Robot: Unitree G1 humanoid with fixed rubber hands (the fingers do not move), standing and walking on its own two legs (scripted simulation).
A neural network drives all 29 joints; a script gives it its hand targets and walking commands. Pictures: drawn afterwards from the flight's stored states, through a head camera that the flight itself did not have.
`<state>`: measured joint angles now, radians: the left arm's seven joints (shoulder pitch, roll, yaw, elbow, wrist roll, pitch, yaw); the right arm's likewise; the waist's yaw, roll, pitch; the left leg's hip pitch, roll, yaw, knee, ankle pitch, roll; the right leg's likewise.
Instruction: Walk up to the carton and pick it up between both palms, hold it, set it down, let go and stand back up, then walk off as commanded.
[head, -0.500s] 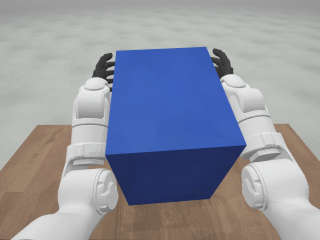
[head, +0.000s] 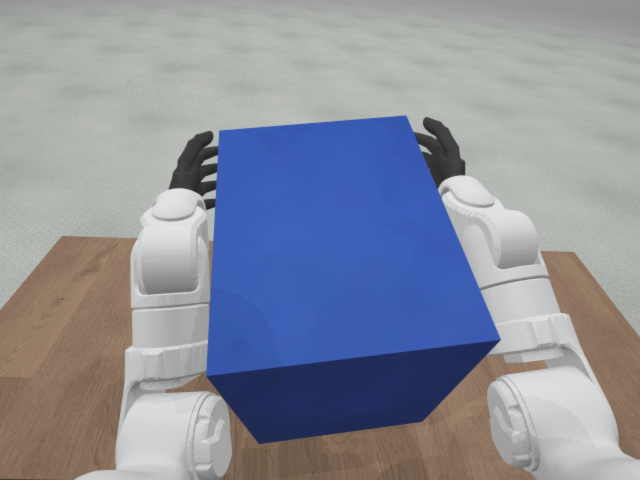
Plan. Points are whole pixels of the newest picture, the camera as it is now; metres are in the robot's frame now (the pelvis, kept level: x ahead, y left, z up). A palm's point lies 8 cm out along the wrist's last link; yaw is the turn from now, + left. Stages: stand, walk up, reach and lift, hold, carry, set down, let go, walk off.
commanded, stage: hold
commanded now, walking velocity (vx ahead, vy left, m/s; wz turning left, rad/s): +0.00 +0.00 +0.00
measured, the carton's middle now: (328, 288) +0.29 +0.00 +0.16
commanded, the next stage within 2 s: none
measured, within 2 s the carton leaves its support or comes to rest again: neither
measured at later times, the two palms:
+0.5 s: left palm (213, 167) +0.36 +0.13 +0.27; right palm (473, 170) +0.36 -0.16 +0.27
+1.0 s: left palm (185, 196) +0.35 +0.16 +0.24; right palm (440, 183) +0.37 -0.12 +0.25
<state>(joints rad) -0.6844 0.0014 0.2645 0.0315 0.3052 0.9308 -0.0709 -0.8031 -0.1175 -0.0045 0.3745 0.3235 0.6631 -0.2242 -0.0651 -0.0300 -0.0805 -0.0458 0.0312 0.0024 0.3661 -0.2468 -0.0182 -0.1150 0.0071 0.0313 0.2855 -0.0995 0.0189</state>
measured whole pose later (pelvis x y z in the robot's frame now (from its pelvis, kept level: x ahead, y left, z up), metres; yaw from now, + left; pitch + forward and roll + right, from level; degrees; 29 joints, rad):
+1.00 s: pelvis +0.00 +0.00 +0.00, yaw +0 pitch -4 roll -1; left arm -0.67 0.00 0.26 0.02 0.31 0.92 -0.06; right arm -0.78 -0.10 -0.02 0.36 0.32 0.64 -0.23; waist -0.07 -0.03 -0.09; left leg -0.05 0.03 0.00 0.37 -0.25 -0.02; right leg -0.12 0.01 0.03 0.29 -0.10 0.01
